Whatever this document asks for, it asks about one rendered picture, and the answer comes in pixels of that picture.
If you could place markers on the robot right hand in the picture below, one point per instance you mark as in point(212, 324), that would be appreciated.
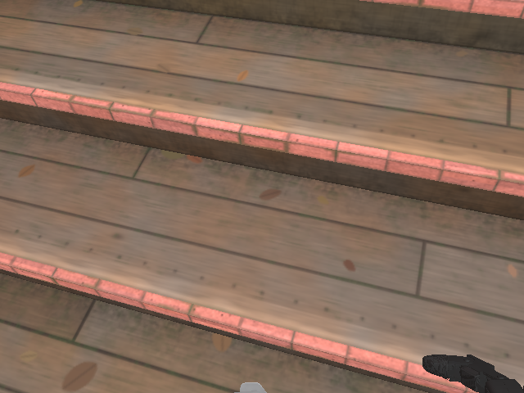
point(472, 372)

